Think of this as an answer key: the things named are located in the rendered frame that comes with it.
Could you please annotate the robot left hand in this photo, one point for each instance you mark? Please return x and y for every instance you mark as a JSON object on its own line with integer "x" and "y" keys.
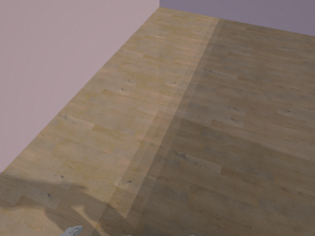
{"x": 72, "y": 231}

